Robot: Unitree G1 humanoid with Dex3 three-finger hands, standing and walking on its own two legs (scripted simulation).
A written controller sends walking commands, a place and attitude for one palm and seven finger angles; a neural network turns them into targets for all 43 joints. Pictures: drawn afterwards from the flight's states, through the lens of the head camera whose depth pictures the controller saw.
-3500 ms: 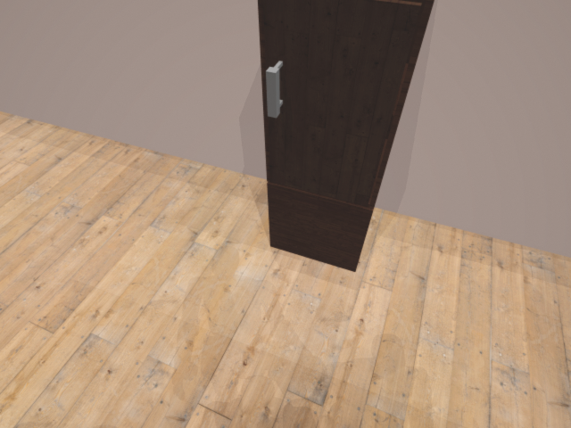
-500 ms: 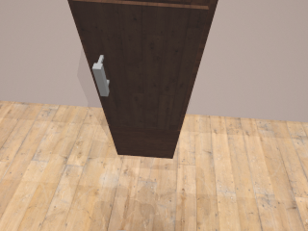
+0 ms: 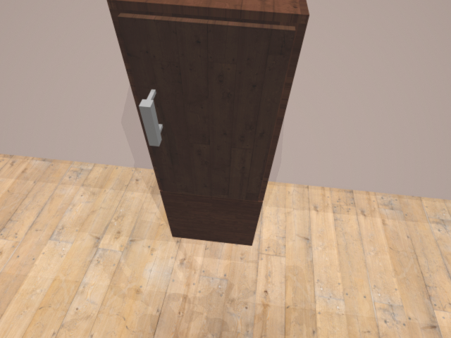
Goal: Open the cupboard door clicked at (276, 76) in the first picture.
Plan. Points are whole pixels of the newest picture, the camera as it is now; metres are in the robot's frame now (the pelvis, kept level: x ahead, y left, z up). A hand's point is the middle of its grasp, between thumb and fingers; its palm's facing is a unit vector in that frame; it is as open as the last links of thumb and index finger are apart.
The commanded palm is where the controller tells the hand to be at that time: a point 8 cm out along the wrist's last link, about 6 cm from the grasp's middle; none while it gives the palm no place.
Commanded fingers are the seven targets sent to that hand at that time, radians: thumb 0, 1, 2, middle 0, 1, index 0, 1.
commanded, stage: come to a stop and stand still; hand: left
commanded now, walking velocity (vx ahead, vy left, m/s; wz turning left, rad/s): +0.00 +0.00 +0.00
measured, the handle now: (153, 117) +0.58 +0.22 +0.03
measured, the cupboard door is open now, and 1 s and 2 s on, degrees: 0 0 0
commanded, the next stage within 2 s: look again from close up in 0.38 s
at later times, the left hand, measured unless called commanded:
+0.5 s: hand out of the picture +0.00 +0.21 -0.16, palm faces -0.01 -0.97 -0.25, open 7.4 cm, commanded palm none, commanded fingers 0.00 0.90 0.90 -0.20 -0.30 -0.20 -0.30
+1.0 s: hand out of the picture +0.01 +0.16 -0.17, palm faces -0.01 -0.98 -0.20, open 7.3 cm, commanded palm none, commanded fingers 0.00 0.90 0.90 -0.20 -0.30 -0.20 -0.30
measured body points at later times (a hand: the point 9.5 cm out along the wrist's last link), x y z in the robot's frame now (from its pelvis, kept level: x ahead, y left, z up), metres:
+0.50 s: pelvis -0.01 +0.02 +0.00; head +0.00 +0.00 +0.45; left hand +0.01 +0.26 -0.14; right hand +0.01 -0.21 -0.16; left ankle -0.01 +0.12 -0.74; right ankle +0.01 -0.12 -0.74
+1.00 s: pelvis +0.00 -0.01 +0.00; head +0.01 -0.02 +0.45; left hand +0.01 +0.21 -0.15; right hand +0.00 -0.23 -0.16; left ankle -0.01 +0.12 -0.74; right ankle +0.01 -0.12 -0.74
